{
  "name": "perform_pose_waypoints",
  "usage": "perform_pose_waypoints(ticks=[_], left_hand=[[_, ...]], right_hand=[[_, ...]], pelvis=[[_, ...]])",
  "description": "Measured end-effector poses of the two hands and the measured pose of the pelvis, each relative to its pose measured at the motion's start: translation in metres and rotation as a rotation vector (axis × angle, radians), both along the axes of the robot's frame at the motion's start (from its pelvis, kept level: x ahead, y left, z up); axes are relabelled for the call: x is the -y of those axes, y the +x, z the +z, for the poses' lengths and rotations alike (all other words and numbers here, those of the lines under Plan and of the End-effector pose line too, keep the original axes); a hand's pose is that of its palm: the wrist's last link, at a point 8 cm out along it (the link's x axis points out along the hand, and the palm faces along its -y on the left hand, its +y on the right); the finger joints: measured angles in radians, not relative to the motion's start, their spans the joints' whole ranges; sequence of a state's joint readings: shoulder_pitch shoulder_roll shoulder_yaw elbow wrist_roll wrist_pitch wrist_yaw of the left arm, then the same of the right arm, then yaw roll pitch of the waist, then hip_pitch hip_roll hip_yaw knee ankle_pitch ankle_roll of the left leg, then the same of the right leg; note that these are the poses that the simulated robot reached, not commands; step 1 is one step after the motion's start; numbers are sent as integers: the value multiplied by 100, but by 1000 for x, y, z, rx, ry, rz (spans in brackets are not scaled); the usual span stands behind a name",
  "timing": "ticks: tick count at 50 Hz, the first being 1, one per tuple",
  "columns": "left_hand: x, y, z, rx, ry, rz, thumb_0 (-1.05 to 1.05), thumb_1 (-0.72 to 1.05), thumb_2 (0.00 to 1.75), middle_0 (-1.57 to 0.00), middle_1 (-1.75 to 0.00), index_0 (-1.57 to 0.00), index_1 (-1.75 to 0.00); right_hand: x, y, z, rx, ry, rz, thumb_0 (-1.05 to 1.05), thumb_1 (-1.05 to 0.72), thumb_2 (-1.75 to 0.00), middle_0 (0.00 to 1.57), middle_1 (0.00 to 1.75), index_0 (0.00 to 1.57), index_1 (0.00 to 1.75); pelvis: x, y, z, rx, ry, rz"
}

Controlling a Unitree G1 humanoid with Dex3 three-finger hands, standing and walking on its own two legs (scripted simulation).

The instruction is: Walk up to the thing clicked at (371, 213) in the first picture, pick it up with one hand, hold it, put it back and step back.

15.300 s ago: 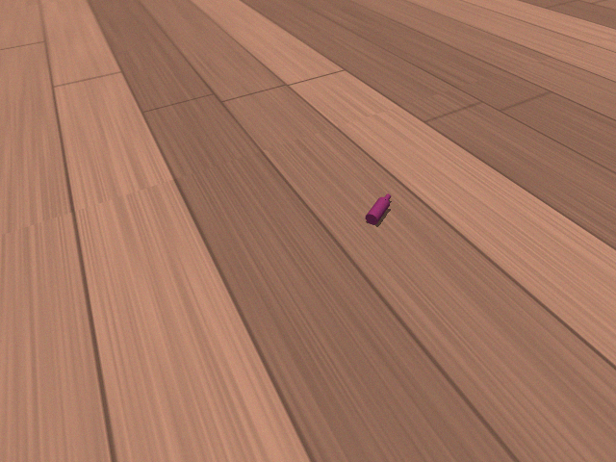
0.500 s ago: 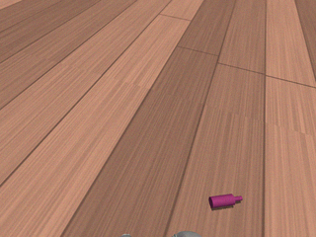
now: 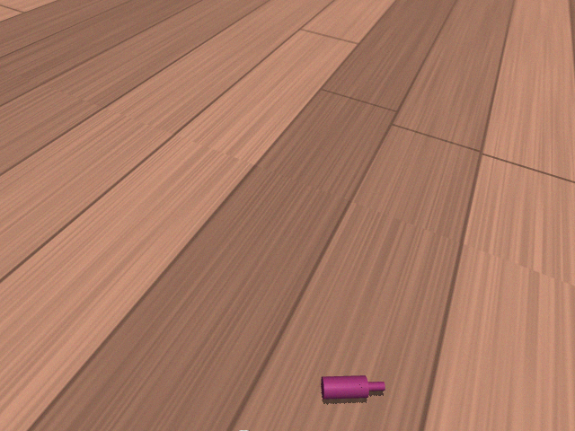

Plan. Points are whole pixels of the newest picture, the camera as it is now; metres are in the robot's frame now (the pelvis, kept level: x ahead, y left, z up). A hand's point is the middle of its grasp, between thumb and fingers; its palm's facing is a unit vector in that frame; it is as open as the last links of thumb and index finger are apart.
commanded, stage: walk up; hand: left
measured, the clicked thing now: (353, 386) +0.38 -0.20 -0.71
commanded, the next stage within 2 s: none
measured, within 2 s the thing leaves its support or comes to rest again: neither
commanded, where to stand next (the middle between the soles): +0.02 -0.46 m, yaw +4 degrees
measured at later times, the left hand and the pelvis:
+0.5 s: hand out of the picture +0.10 +0.01 -0.14, palm faces -0.05 -0.93 -0.36, open 7.3 cm; pelvis -0.01 -0.26 -0.01, yaw +1 degrees
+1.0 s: hand out of the picture +0.04 -0.21 -0.17, palm faces -0.02 -0.92 -0.40, open 7.3 cm; pelvis -0.05 -0.50 -0.03, yaw +0 degrees
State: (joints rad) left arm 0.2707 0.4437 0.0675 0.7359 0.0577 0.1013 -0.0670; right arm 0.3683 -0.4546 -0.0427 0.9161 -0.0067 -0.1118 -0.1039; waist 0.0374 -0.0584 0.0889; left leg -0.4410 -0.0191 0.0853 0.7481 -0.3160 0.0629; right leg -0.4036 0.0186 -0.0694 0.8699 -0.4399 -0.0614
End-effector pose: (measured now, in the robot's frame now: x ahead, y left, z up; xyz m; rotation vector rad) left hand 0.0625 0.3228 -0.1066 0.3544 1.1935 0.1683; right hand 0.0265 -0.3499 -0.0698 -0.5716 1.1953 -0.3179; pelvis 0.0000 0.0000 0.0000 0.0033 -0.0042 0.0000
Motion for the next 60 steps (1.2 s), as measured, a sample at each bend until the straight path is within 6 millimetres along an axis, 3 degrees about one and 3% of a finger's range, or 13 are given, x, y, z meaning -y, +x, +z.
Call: perform_pose_waypoints(ticks=[4, 8, 16, 20, 26, 30, 33, 41, 45, 48, 51, 54, 60], left_hand=[[36, 10, -9, -23, -2, -28, 1, 91, 89, -20, -30, -21, -30], [73, 28, -10, 11, -10, -52, 1, 91, 89, -20, -30, -21, -30], [164, 63, -10, 141, 52, -89, 1, 91, 89, -20, -30, -21, -30], [219, 49, -6, 146, 37, -60, 1, 91, 89, -20, -30, -21, -30], [276, 23, 7, 94, -8, -25, 1, 90, 89, -20, -30, -21, -30], [298, 18, -1, 90, -10, -1, 1, 90, 89, -20, -30, -21, -30], [320, 15, -7, 63, -4, -13, 1, 90, 89, -20, -30, -21, -30], [385, 15, -11, 80, 8, -34, 1, 91, 89, -20, -30, -21, -30], [428, 10, -15, 102, 43, -37, 1, 91, 89, -20, -30, -21, -30], [465, -10, -21, 99, 63, -12, 1, 91, 90, -20, -30, -21, -30], [505, -36, -18, 43, 35, 26, 1, 91, 89, -20, -30, -21, -30], [533, -56, -8, 13, 15, 58, 1, 91, 89, -20, -30, -21, -30], [548, -88, 13, -9, 54, 125, 1, 90, 89, -21, -30, -21, -30]], right_hand=[[32, -12, 7, -10, -11, -35, 0, -89, -90, 21, 30, 21, 30], [80, -23, 14, -15, -42, -48, 1, -89, -90, 22, 30, 21, 30], [213, -29, -8, -26, -98, -30, 1, -89, -90, 22, 30, 21, 30], [259, -16, -19, -23, -97, -81, 1, -89, -90, 21, 30, 21, 30], [274, 2, -11, -4, -2, -28, 1, -90, -90, 21, 30, 20, 30], [286, -6, -8, -23, 14, 13, 0, -90, -90, 21, 30, 21, 30], [308, -18, -2, -24, 6, -4, 0, -89, -90, 21, 30, 21, 30], [411, -42, 10, -14, -77, -19, 1, -89, -90, 22, 30, 21, 30], [481, -40, -1, 4, -104, 2, 1, -89, -90, 22, 30, 21, 30], [525, -31, -18, 16, -112, -28, 1, -89, -90, 21, 30, 21, 30], [539, -15, -23, 50, -59, -44, 1, -90, -90, 21, 30, 20, 30], [537, -2, -26, 53, 28, -5, 1, -90, -90, 21, 30, 20, 30], [518, 15, -34, -13, 161, 56, 1, -90, -90, 21, 30, 20, 30]], pelvis=[[38, -2, 1, 16, 17, -4], [79, -4, -1, 19, 10, -11], [186, -11, -32, 20, -16, -15], [224, -14, -28, 27, -6, 5], [264, -12, -3, 18, 6, 21], [294, -11, -4, 11, 16, 35], [319, -15, -3, 25, 15, 33], [401, -35, -12, 34, 6, 6], [455, -43, -29, 24, 4, -9], [490, -48, -39, 34, -6, -1], [507, -50, -28, 37, -7, 6], [520, -47, -14, 32, -1, 17], [537, -39, 4, 21, 4, 42]])
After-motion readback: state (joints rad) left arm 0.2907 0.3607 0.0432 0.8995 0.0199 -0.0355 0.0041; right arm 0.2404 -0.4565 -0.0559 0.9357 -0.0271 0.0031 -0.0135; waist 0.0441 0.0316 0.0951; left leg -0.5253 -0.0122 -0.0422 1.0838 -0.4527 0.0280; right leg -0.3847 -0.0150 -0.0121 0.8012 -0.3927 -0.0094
